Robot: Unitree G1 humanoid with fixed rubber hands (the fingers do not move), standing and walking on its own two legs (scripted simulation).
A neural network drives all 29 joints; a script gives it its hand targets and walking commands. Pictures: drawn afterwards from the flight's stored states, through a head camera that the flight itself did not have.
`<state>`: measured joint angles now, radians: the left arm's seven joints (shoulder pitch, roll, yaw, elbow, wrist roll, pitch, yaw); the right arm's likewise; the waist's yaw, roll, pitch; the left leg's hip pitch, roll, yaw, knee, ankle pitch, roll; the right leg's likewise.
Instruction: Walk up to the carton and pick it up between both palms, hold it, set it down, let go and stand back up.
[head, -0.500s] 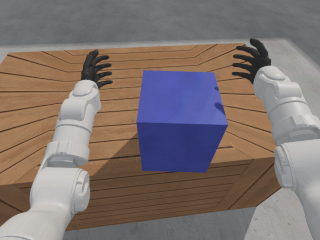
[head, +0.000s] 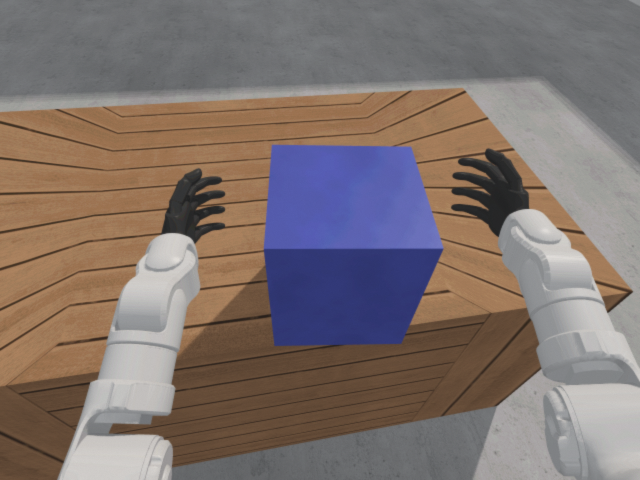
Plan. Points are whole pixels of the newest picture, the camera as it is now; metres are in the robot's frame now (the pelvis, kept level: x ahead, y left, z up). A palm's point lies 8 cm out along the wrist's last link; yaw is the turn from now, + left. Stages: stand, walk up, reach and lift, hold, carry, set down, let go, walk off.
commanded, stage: set down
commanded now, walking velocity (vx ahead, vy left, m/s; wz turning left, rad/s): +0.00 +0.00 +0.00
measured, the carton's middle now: (340, 250) +0.44 +0.01 +0.01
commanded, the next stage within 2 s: none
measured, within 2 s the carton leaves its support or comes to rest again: neither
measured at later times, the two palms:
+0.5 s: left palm (180, 304) +0.28 +0.20 +0.07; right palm (516, 300) +0.32 -0.21 +0.07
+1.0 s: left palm (180, 350) +0.25 +0.20 +0.02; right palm (522, 364) +0.26 -0.22 +0.03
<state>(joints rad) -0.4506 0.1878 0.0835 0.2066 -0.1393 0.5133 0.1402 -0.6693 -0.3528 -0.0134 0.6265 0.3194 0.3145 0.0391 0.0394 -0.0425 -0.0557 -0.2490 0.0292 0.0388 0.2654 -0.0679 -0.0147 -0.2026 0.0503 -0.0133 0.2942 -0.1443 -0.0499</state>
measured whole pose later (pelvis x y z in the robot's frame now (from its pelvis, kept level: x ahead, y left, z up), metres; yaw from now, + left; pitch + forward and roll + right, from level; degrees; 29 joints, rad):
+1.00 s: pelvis +0.03 -0.01 +0.00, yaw -1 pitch +0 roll +1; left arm 0.20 0.15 0.00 0.06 -0.16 0.06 0.14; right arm 0.20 -0.30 0.04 0.15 0.27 -0.06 0.07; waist 0.05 -0.03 0.01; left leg -0.13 0.03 0.05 0.26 -0.12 -0.03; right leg -0.09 0.06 0.01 0.29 -0.19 -0.06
